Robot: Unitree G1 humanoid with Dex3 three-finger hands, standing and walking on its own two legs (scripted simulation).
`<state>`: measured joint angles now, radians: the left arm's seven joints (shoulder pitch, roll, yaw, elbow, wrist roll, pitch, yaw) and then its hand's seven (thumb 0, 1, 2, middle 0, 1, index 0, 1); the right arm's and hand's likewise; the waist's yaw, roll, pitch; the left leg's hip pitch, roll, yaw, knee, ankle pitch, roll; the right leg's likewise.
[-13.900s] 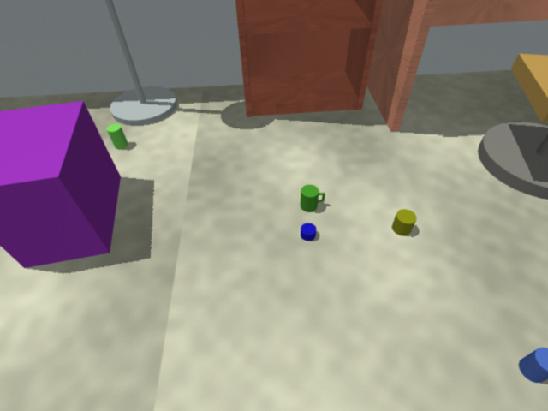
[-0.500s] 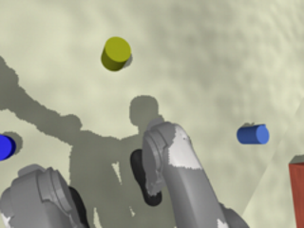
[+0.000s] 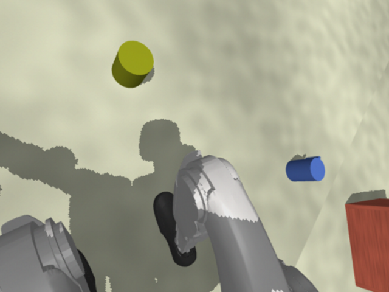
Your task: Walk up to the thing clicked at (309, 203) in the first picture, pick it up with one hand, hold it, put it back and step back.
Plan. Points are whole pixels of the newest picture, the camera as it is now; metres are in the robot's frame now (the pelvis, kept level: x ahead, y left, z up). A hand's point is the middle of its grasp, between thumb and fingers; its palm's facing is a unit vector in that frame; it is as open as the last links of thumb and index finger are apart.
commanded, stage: rest palm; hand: left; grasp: from above
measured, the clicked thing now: out of the picture +0.53 +0.35 -0.27
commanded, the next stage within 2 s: close in 0.98 s
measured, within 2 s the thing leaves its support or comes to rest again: neither
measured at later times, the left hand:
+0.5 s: hand out of the picture +0.49 +0.35 -0.22, palm faces -0.46 -0.13 -0.88, open 13.6 cm
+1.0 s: hand out of the picture +0.50 +0.35 -0.22, palm faces -0.45 -0.13 -0.88, open 13.1 cm
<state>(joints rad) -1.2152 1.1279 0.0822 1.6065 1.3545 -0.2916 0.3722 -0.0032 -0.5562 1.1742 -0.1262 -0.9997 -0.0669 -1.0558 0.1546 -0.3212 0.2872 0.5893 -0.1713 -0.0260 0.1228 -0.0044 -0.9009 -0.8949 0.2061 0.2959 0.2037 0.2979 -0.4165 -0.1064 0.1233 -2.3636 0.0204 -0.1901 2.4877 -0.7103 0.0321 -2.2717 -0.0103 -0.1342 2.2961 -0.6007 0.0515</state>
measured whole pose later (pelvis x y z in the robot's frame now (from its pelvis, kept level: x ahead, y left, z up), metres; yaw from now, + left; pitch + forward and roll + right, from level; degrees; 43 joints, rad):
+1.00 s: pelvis +0.00 +0.00 +0.00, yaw -2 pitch +30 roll -16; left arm -1.19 1.19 0.09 1.61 1.31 -0.27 0.37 0.00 -0.48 1.21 -0.12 -1.14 -0.10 -1.18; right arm 0.12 -0.33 0.36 0.57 -0.19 -0.06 0.13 0.00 -0.91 -0.90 0.21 0.30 0.20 0.30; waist -0.42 -0.12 0.18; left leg -2.37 0.02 -0.22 2.51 -0.71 0.04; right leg -2.26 0.00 -0.16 2.29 -0.59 0.06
